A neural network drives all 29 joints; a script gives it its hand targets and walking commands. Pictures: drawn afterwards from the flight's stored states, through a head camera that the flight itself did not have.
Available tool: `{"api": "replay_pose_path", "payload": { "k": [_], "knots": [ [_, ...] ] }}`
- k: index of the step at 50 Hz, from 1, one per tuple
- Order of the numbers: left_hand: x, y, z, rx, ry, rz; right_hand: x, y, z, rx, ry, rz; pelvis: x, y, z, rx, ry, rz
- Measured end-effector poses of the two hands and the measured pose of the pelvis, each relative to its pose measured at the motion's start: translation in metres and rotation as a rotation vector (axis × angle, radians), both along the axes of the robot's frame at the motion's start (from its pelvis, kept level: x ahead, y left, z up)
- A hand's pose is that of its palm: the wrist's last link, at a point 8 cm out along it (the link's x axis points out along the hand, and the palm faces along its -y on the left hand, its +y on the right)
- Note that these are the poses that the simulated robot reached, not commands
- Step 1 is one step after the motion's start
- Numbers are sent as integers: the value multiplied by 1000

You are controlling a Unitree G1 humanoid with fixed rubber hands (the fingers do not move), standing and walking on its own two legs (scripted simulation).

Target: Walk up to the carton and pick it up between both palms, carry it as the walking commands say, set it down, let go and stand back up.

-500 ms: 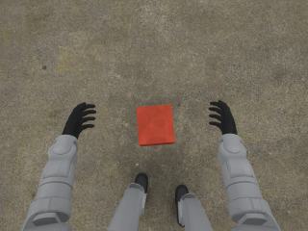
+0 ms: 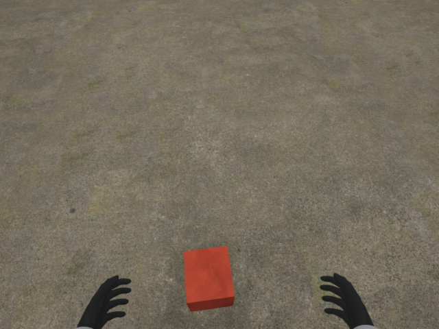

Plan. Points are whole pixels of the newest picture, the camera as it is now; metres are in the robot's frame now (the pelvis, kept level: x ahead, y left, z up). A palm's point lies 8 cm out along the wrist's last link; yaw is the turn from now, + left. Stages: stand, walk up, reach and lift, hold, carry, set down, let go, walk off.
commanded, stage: let go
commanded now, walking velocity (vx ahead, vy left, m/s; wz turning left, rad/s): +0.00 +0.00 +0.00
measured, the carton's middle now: (208, 279) +0.39 +0.07 -0.68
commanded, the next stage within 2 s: stand in 0.44 s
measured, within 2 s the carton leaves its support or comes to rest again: neither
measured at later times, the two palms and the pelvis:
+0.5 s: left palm (83, 326) +0.15 +0.25 -0.07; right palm out of the picture +0.15 -0.23 -0.08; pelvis +0.00 +0.00 +0.00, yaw +1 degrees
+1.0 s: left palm out of the picture +0.14 +0.31 -0.10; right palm out of the picture +0.12 -0.27 -0.09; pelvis +0.01 +0.02 +0.00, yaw -1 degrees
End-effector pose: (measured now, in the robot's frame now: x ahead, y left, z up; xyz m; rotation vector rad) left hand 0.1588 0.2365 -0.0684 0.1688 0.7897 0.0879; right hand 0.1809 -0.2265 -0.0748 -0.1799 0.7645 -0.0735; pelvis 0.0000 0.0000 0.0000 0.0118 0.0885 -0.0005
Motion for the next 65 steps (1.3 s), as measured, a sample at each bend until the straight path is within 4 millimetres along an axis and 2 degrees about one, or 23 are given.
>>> {"api": "replay_pose_path", "payload": {
  "k": [7,15,23,30,35,39,51,65],
  "knots": [
    [4,-11,3,-7,-8,-26,-18,-15,10,-3,18,-9,2,-7,1,6,-97,-1],
    [8,-12,4,1,-7,-38,-23,-10,10,14,22,-16,-1,-6,0,5,-149,2],
    [-1,5,3,32,23,22,-26,0,3,-10,31,6,-3,2,-2,2,-135,14],
    [-16,44,-17,128,65,34,-44,-32,-7,-172,137,-29,-2,9,-5,-14,-96,1],
    [-24,59,-28,147,120,28,-51,-49,-4,-226,173,-65,2,14,-5,-17,-90,-6],
    [-24,64,-33,153,149,17,-53,-51,-3,-240,190,-80,5,17,-4,-18,-90,-10],
    [-22,71,-35,169,181,1,-58,-43,-11,-220,226,-96,9,24,-2,-16,-100,-19],
    [-40,78,-35,190,226,10,-78,-50,-15,-220,271,-109,2,24,1,-15,-116,-22]
  ]
}}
